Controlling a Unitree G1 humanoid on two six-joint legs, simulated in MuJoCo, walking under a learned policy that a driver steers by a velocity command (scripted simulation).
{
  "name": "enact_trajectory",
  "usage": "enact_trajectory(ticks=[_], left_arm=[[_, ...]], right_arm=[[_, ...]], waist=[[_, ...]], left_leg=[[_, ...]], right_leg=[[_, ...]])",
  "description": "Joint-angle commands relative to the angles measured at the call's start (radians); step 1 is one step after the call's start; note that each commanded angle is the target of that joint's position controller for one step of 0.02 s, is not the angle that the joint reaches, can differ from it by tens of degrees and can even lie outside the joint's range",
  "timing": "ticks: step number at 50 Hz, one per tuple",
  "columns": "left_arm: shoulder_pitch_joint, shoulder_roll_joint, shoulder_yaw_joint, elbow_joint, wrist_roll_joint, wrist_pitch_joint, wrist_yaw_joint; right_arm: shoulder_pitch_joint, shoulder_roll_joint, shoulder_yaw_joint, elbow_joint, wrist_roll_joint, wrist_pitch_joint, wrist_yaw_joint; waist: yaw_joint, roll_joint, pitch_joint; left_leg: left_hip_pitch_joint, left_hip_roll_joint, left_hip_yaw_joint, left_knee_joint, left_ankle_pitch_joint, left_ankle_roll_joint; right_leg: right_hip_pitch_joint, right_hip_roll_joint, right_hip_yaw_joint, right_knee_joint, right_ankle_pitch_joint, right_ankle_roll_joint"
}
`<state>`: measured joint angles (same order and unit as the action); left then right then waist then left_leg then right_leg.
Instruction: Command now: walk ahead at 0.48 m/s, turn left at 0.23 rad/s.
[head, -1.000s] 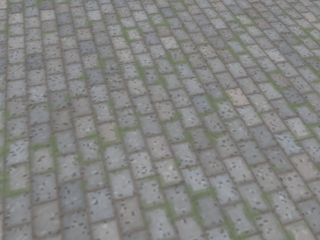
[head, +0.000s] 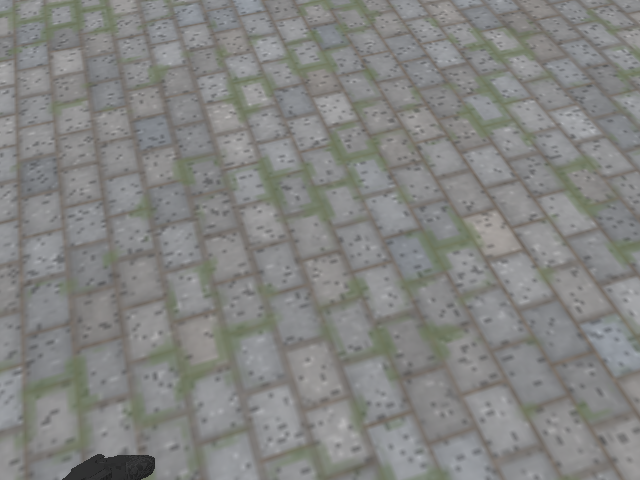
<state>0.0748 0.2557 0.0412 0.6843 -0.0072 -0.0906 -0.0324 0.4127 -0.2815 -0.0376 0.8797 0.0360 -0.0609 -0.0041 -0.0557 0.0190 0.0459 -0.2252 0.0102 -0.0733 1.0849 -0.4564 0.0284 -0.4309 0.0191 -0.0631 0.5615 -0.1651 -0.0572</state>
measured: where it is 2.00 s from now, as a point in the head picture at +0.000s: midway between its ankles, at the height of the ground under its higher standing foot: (161, 269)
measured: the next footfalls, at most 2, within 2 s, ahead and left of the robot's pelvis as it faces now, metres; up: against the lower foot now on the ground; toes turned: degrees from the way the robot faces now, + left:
left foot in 0.46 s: +0.41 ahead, +0.16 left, +0.00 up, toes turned +16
right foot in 0.94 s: +0.75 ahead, +0.07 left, +0.00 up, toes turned +33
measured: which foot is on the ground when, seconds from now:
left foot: up 0.00-0.44, down 0.46-0.96, up 0.98-1.00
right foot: down 0.00-0.48, up 0.50-0.92, down 0.94-1.00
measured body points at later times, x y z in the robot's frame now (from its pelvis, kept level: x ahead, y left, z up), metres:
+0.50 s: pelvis +0.28 +0.05 -0.01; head +0.32 +0.07 +0.44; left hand +0.24 +0.34 -0.15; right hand +0.54 -0.14 -0.09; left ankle +0.37 +0.15 -0.73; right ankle +0.10 -0.10 -0.68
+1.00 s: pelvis +0.58 +0.10 +0.00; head +0.60 +0.12 +0.45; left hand +0.63 +0.43 -0.08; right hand +0.77 -0.12 -0.12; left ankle +0.39 +0.15 -0.68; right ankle +0.71 +0.05 -0.73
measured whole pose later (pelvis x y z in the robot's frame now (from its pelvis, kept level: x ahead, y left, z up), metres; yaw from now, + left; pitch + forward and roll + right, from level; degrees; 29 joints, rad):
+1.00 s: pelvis +0.58 +0.10 +0.00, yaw +31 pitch +2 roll -1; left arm 0.08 0.28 0.05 0.71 0.01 -0.13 -0.03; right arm 0.37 -0.31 -0.07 0.72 0.03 -0.03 -0.02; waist -0.05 0.02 0.01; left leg -0.22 -0.08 -0.20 0.91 -0.50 0.04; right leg -0.45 0.04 0.01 0.56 -0.14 -0.02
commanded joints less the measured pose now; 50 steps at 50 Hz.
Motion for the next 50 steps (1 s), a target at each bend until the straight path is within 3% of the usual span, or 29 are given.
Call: enact_trajectory(ticks=[1,2,3,6,8,12,17,18,20,21,22,23,24,25,26,27,28,29,30,33,38,40,43,45,46,47,48,49,50], left_arm=[[0.153,0.104,0.036,0.013,0.01,-0.011,0.008],[0.126,0.088,0.033,0.02,0.021,-0.02,0.007],[0.113,0.079,0.035,0.029,0.021,-0.029,0.006],[0.113,0.099,0.043,0.068,0.019,-0.047,0.008],[0.13,0.114,0.048,0.089,0.023,-0.047,0.015],[0.15,0.145,0.049,0.109,0.018,-0.037,0.03],[0.253,0.182,0.059,0.156,0.0,0.004,0.038],[0.256,0.189,0.061,0.16,-0.004,0.014,0.04],[0.236,0.218,0.067,0.152,-0.007,0.031,0.047],[0.228,0.234,0.071,0.146,-0.008,0.039,0.053],[0.216,0.243,0.073,0.141,-0.008,0.048,0.058],[0.197,0.235,0.066,0.13,-0.011,0.049,0.063],[0.272,0.13,0.033,0.089,0.019,0.031,0.055],[0.274,0.085,0.007,0.06,0.018,-0.012,0.036],[0.143,0.173,0.031,0.033,-0.022,-0.043,0.02],[0.093,0.169,0.027,0.008,-0.037,-0.058,0.016],[0.095,0.157,0.025,0.016,-0.018,-0.061,0.023],[0.112,0.168,0.034,0.026,0.001,-0.052,0.029],[0.132,0.168,0.037,0.028,0.008,-0.038,0.027],[0.128,0.132,0.031,0.018,0.025,-0.009,0.032],[-0.07,0.089,0.009,-0.035,0.017,-0.012,0.027],[-0.119,0.101,0.011,-0.052,0.005,-0.019,0.018],[-0.123,0.144,0.028,-0.061,-0.001,-0.032,0.008],[-0.06,0.165,0.04,-0.046,-0.003,-0.042,0.005],[0.023,0.176,0.051,-0.021,0.003,-0.047,0.008],[0.135,0.209,0.064,-0.004,0.02,-0.053,0.012],[0.263,0.284,0.081,0.012,0.041,-0.051,0.017],[0.332,0.286,0.089,0.06,0.015,-0.039,0.003],[0.284,0.198,0.066,0.043,-0.005,-0.035,0.002]], right_arm=[[-0.084,-0.128,-0.035,-0.109,-0.001,-0.032,-0.006],[-0.052,-0.111,-0.038,-0.099,-0.003,-0.017,-0.005],[-0.031,-0.089,-0.036,-0.089,-0.001,-0.003,-0.005],[-0.062,-0.061,-0.036,-0.104,-0.006,0.025,-0.009],[-0.115,-0.063,-0.037,-0.127,-0.011,0.024,-0.008],[-0.242,-0.045,-0.026,-0.167,-0.015,0.007,0.02],[-0.401,-0.028,-0.011,-0.26,-0.013,0.004,0.055],[-0.412,-0.032,-0.013,-0.278,-0.013,0.005,0.063],[-0.384,-0.06,-0.027,-0.297,-0.012,0.009,0.071],[-0.328,-0.086,-0.04,-0.294,-0.012,0.013,0.071],[-0.212,-0.126,-0.063,-0.273,-0.009,0.017,0.067],[-0.041,-0.184,-0.097,-0.233,-0.009,0.021,0.051],[0.046,-0.299,-0.128,-0.215,-0.011,0.03,0.029],[0.019,-0.299,-0.117,-0.249,-0.011,0.016,0.032],[0.016,-0.217,-0.092,-0.249,-0.023,0.007,0.037],[-0.031,-0.184,-0.082,-0.247,-0.024,-0.001,0.036],[-0.102,-0.158,-0.074,-0.256,-0.02,-0.004,0.036],[-0.155,-0.126,-0.064,-0.272,-0.027,-0.006,0.033],[-0.179,-0.118,-0.06,-0.287,-0.034,-0.006,0.029],[-0.168,-0.146,-0.067,-0.28,-0.026,-0.012,0.014],[-0.098,-0.174,-0.076,-0.251,-0.017,0.003,-0.01],[-0.064,-0.183,-0.079,-0.235,-0.014,0.006,-0.011],[-0.046,-0.167,-0.077,-0.223,-0.008,0.014,-0.016],[-0.064,-0.162,-0.077,-0.224,-0.014,0.02,-0.019],[-0.07,-0.138,-0.069,-0.225,-0.018,0.022,-0.018],[-0.062,-0.086,-0.049,-0.23,-0.025,0.02,-0.013],[0.039,-0.025,-0.029,-0.244,-0.022,0.014,-0.013],[0.117,-0.044,-0.024,-0.24,0.001,0.006,-0.015],[0.046,-0.133,-0.043,-0.228,0.009,0.005,-0.014]], waist=[[0.094,-0.08,-0.088],[0.058,-0.111,-0.081],[0.043,-0.114,-0.075],[0.028,-0.08,-0.015],[0.039,-0.066,0.01],[0.083,-0.045,0.034],[0.145,-0.027,0.072],[0.14,-0.034,0.068],[0.101,-0.075,0.015],[0.062,-0.102,-0.033],[-0.005,-0.11,-0.099],[-0.101,-0.078,-0.183],[-0.069,0.14,-0.292],[-0.023,0.193,-0.438],[-0.081,0.089,-0.376],[-0.052,0.044,-0.239],[0.003,-0.038,-0.152],[0.041,-0.026,-0.115],[0.066,-0.002,-0.102],[0.081,0.004,-0.08],[0.005,0.055,-0.045],[-0.016,0.069,-0.043],[-0.005,0.088,-0.048],[0.033,0.121,-0.056],[0.073,0.122,-0.088],[0.123,0.084,-0.189],[0.116,-0.121,-0.339],[0.104,-0.364,-0.374],[0.128,-0.219,-0.236]], left_leg=[[-0.455,0.101,-0.044,0.15,0.151,0.011],[-0.388,0.127,-0.054,0.124,0.193,0.007],[-0.355,0.133,-0.051,0.11,0.209,0.001],[-0.401,0.136,-0.061,0.06,0.267,-0.017],[-0.464,0.13,-0.078,-0.028,0.365,-0.026],[-0.441,0.109,0.005,-0.283,0.559,-0.02],[-0.529,0.093,0.078,-0.437,0.499,0.015],[-0.526,0.081,0.097,-0.452,0.455,0.027],[-0.425,0.023,0.156,-0.46,0.353,0.061],[-0.338,-0.018,0.185,-0.451,0.297,0.084],[-0.185,-0.059,0.197,-0.464,0.273,0.113],[0.086,-0.078,0.16,-0.541,0.332,0.156],[0.48,0.16,-0.242,-0.539,0.308,0.283],[0.659,0.333,-0.764,-0.725,0.162,0.436],[0.624,0.311,-0.682,-0.785,0.148,0.371],[0.481,0.276,-0.534,-0.791,0.21,0.328],[0.32,0.229,-0.418,-0.799,0.32,0.294],[0.209,0.193,-0.339,-0.816,0.418,0.275],[0.135,0.169,-0.31,-0.839,0.466,0.272],[0.018,0.135,-0.225,-0.866,0.586,0.28],[-0.049,0.059,-0.155,-0.842,0.448,0.201],[-0.034,0.077,-0.197,-0.825,0.389,0.189],[0.06,0.118,-0.293,-0.742,0.337,0.172],[0.097,0.138,-0.33,-0.681,0.37,0.155],[0.095,0.109,-0.313,-0.613,0.432,0.134],[0.049,0.056,-0.257,-0.43,0.437,0.101],[-0.22,-0.066,-0.142,-0.097,0.201,0.029],[-0.467,-0.103,-0.1,0.139,-0.134,-0.005],[-0.558,-0.051,-0.138,0.227,-0.073,-0.008]], right_leg=[[0.413,-0.302,0.399,-0.346,-0.087,-0.15],[0.343,-0.273,0.32,-0.377,-0.032,-0.137],[0.302,-0.26,0.272,-0.406,0.0,-0.138],[0.239,-0.26,0.151,-0.455,0.113,-0.146],[0.261,-0.253,0.09,-0.465,0.165,-0.145],[0.301,-0.224,-0.039,-0.475,0.231,-0.113],[0.513,-0.287,-0.09,-0.406,0.335,-0.102],[0.546,-0.297,-0.101,-0.374,0.403,-0.095],[0.582,-0.299,-0.132,-0.26,0.723,-0.072],[0.588,-0.296,-0.143,-0.159,0.891,-0.062],[0.555,-0.282,-0.154,0.005,0.97,-0.047],[0.413,-0.242,-0.171,0.245,0.863,-0.011],[0.008,-0.132,-0.164,0.619,0.222,0.047],[-0.258,0.048,0.062,0.858,-0.425,0.071],[-0.365,-0.016,0.177,0.88,-0.364,0.045],[-0.383,-0.057,0.163,0.808,-0.276,0.026],[-0.336,-0.099,0.155,0.707,-0.214,0.029],[-0.266,-0.129,0.154,0.631,-0.172,0.039],[-0.21,-0.139,0.155,0.602,-0.147,0.052],[-0.178,-0.128,0.123,0.48,-0.077,0.11],[-0.104,-0.056,0.104,0.087,0.23,0.136],[-0.069,-0.033,0.111,0.017,0.269,0.131],[-0.052,-0.029,0.152,-0.058,0.204,0.102],[0.008,-0.03,0.14,-0.075,0.122,0.068],[0.116,-0.024,0.115,-0.112,0.124,0.041],[0.313,-0.103,0.174,-0.099,0.11,-0.009],[0.663,-0.309,0.503,-0.114,0.001,-0.134],[0.773,-0.429,0.89,-0.25,-0.282,-0.238],[0.681,-0.401,0.839,-0.289,-0.428,-0.207]])
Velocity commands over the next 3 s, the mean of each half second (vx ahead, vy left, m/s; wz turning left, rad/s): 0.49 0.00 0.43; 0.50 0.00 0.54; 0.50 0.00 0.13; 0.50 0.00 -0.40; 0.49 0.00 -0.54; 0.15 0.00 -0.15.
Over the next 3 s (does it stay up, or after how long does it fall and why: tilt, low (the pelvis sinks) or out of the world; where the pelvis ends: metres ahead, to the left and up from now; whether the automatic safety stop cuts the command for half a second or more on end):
stays up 1.42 0.50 0.01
